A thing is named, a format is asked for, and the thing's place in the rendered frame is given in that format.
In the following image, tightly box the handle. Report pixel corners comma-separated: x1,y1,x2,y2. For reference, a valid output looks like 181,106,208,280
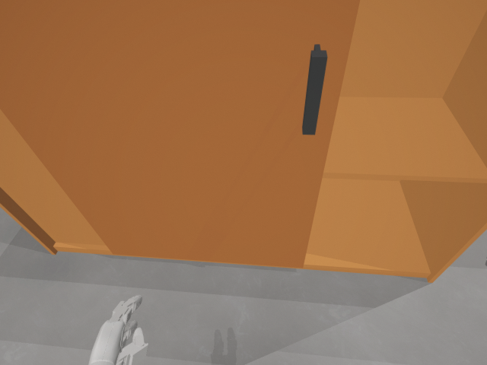
302,44,327,135

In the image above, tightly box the wardrobe door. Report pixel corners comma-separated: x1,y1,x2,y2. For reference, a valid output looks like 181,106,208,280
0,0,360,268
0,110,106,246

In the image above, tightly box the left robot hand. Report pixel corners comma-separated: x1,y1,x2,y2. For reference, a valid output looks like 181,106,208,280
88,295,148,365

